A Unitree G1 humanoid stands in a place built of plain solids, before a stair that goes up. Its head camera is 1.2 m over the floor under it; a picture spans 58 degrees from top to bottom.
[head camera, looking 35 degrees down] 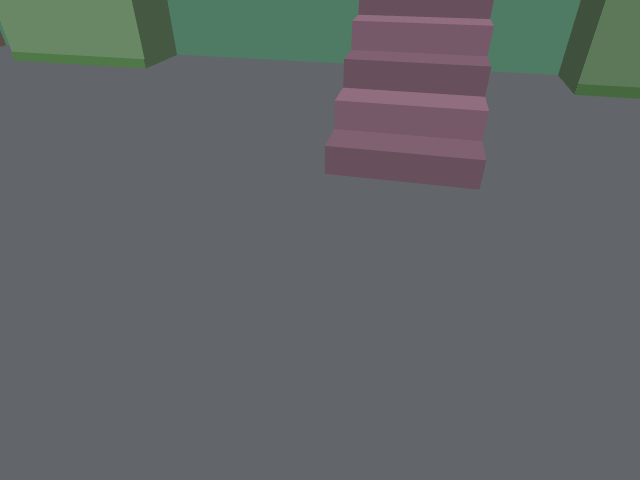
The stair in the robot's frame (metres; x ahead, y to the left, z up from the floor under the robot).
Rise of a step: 0.18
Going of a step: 0.28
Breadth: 0.92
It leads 13 degrees to the right of straight ahead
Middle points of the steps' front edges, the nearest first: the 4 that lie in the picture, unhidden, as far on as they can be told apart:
2.32 -0.48 0.18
2.60 -0.54 0.37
2.88 -0.60 0.55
3.15 -0.66 0.74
